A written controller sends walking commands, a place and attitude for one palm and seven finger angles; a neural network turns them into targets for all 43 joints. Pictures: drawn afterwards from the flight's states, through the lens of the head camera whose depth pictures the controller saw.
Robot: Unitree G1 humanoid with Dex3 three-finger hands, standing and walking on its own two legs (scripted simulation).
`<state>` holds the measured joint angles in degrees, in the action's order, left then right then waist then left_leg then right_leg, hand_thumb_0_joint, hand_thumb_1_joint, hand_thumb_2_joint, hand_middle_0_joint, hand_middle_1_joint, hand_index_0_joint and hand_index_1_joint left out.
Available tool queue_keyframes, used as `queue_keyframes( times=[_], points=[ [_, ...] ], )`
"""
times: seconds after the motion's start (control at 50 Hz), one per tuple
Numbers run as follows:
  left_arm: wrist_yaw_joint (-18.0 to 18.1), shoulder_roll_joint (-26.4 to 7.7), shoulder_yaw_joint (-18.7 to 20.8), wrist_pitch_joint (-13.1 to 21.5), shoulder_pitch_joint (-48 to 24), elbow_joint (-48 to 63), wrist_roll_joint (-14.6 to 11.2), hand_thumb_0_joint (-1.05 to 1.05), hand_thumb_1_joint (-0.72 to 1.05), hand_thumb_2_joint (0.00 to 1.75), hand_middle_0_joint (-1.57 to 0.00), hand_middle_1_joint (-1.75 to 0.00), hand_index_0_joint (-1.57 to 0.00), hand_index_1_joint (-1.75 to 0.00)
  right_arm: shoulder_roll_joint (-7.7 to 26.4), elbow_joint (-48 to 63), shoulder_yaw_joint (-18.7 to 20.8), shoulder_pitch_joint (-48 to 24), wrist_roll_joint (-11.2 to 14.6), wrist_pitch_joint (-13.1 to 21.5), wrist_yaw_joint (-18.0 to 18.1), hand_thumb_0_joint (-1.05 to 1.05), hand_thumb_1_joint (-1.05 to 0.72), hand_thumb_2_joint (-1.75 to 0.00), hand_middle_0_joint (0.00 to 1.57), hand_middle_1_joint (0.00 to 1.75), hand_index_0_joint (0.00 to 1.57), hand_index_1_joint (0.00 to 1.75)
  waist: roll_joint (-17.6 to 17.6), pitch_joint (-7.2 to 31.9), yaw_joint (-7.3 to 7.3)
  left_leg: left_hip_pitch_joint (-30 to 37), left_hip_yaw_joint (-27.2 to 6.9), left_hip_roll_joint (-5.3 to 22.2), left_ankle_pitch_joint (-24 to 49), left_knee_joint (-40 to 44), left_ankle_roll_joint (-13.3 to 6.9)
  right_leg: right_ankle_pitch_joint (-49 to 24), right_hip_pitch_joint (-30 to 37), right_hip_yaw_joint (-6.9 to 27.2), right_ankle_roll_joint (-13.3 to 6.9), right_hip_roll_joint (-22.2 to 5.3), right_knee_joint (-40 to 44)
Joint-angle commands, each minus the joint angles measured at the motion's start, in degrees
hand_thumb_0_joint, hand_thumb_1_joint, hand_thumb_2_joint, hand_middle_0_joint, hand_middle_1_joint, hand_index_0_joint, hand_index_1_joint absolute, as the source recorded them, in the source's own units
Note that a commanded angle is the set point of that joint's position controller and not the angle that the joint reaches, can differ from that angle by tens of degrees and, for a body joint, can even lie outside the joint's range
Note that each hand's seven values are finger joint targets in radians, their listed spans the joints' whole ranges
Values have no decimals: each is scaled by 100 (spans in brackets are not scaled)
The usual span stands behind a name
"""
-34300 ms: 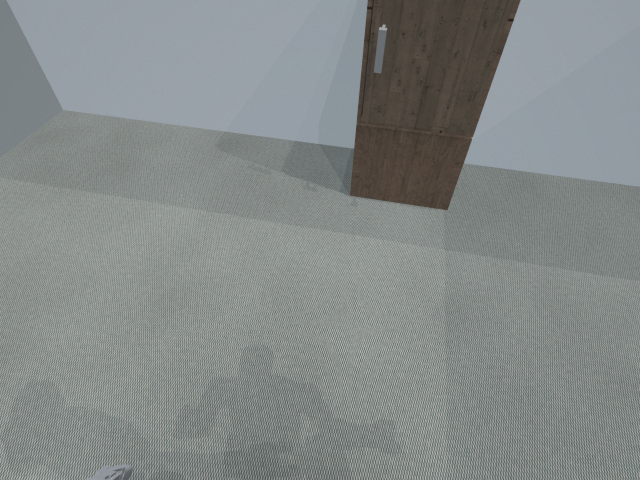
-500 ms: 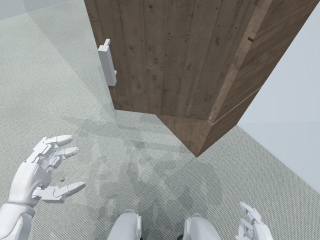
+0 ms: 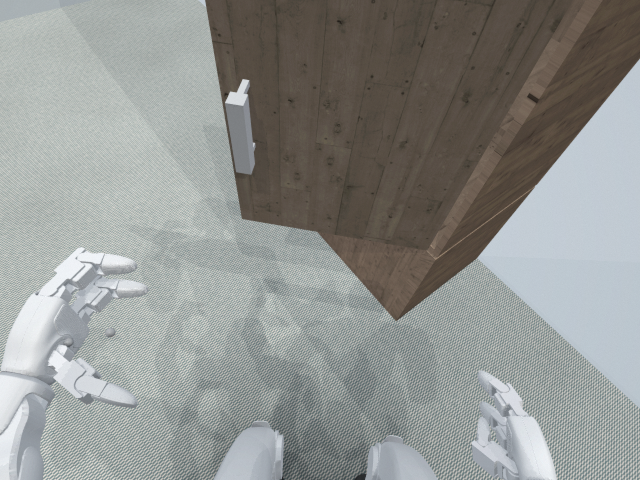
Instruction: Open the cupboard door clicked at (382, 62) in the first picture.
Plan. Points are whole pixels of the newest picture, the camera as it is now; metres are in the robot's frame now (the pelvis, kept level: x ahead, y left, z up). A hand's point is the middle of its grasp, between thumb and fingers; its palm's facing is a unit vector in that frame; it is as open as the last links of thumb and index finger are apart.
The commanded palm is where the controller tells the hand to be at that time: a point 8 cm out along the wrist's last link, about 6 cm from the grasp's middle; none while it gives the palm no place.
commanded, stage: raise the hand with hooked fingers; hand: left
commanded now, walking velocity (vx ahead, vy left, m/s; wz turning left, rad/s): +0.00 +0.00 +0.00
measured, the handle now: (245, 127) +0.60 +0.17 +0.04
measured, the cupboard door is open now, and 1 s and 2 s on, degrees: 44 44 44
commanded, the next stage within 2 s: move the hooked fingers beside the handle in 0.74 s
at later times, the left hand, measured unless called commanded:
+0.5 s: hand (108, 304) +0.29 +0.27 +0.04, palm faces -0.09 -1.00 -0.05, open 14.0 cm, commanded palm +0.27 +0.32 +0.06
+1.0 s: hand (115, 296) +0.30 +0.26 +0.05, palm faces -0.06 -1.00 -0.05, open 14.0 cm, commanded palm +0.30 +0.31 +0.05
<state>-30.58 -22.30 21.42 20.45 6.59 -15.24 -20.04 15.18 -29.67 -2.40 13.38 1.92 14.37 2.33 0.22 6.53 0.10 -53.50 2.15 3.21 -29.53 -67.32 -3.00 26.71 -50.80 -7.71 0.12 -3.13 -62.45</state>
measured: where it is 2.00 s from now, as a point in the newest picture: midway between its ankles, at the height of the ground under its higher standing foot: outside the picture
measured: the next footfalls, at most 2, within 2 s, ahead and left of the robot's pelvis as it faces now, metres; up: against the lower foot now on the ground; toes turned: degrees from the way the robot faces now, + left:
none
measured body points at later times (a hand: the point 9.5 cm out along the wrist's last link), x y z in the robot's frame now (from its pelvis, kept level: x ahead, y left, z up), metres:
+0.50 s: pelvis +0.00 +0.00 +0.00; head +0.09 +0.03 +0.44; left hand +0.29 +0.32 +0.05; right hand +0.15 -0.26 -0.07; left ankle +0.03 +0.08 -0.65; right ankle +0.04 -0.13 -0.65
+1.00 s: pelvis +0.00 -0.01 +0.00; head +0.09 +0.01 +0.44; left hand +0.29 +0.32 +0.05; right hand +0.17 -0.26 -0.08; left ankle +0.03 +0.08 -0.65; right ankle +0.04 -0.13 -0.65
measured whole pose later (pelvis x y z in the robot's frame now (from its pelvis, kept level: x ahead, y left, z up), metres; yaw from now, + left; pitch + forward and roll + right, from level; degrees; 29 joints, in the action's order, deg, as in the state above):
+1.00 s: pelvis +0.00 -0.01 +0.00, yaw +0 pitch +17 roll -4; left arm -34.9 -25.5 24.9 19.9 -4.5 -26.8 -20.7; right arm 16.7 -31.0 -2.6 14.8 2.4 12.6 3.4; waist 0.9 6.9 -0.4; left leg -55.2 1.5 3.7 -29.6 -67.8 -2.0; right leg 27.3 -52.7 -8.0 -0.8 -2.4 -63.4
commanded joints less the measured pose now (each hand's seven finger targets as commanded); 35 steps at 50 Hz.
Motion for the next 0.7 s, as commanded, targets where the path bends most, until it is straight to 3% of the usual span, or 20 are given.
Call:
queue_keyframes(
  times=[0.0, 0.04, 0.2, 0.3, 0.34, 0.4, 0.54, 0.58, 0.68],
  points=[
    [-113, -1365, 664, 270, -998, 999, -203, 0, -50, 30, -30, -120, -30, -120, 1033, 664, 468, 193, 12, 258, 104, 0, -90, -90, 20, 30, 20, 30, 790, 1696, -46, 1581, -641, -192, 1813, 1277, 285, -770, 507, 252, -214, 434, 623],
    [-181, -1346, 669, 201, -1008, 742, -225, 0, -50, 30, -30, -120, -30, -120, 1043, 664, 470, 192, 22, 234, 113, 0, -90, -90, 20, 30, 20, 30, 588, 1579, -71, 1456, -635, -198, 1580, 1295, 266, -659, 484, 252, -195, 431, 677],
    [-363, -1796, 997, 180, -1446, 528, -305, 0, -50, 30, -30, -120, -30, -120, 1090, 614, 460, 286, 26, 192, 124, 0, -90, -90, 20, 30, 20, 30, 699, 1816, -33, 1620, -647, -183, 1925, 1312, 282, -806, 592, 262, -217, 451, 693],
    [-465, -1640, 909, 136, -1257, 335, -366, 0, -50, 30, -30, -120, -30, -120, 1094, 653, 489, 327, 43, 176, 90, 0, -90, -90, 20, 30, 20, 30, 679, 1826, -25, 1577, -573, -200, 1985, 1294, 252, -894, 647, 295, -205, 438, 746],
    [-455, -1605, 877, 117, -1229, 243, -363, 0, -50, 30, -30, -120, -30, -120, 1106, 682, 500, 340, 49, 150, 80, 0, -90, -90, 20, 30, 20, 30, 460, 1677, -65, 1427, -562, -206, 1779, 1305, 230, -807, 611, 292, -187, 440, 781],
    [-397, -1741, 936, 175, -1372, 359, -319, 0, -50, 30, -30, -120, -30, -120, 1110, 694, 490, 344, 43, 136, 75, 0, -90, -90, 20, 30, 20, 30, 679, 1665, -49, 1420, -557, -216, 1598, 1349, 235, -642, 581, 318, -213, 444, 782],
    [-269, -1796, 1032, 332, -1272, 613, -329, 0, -50, 30, -30, -120, -30, -120, 1064, 693, 494, 338, 31, 147, 68, 0, -90, -90, 20, 30, 20, 30, 823, 1838, -32, 1522, -547, -206, 1763, 1299, 233, -779, 665, 341, -197, 427, 759],
    [-296, -1758, 1013, 322, -1250, 491, -369, 0, -50, 30, -30, -120, -30, -120, 1071, 680, 493, 349, 33, 152, 85, 0, -90, -90, 20, 30, 20, 30, 667, 1718, -64, 1411, -525, -212, 1794, 1251, 211, -836, 702, 358, -211, 454, 780],
    [-366, -1730, 913, 249, -1365, 414, -324, 0, -50, 30, -30, -120, -30, -120, 1077, 679, 483, 327, 48, 144, 109, 0, -90, -90, 20, 30, 20, 30, 675, 1662, -87, 1373, -532, -211, 1676, 1247, 205, -777, 650, 358, -212, 445, 766]
  ],
)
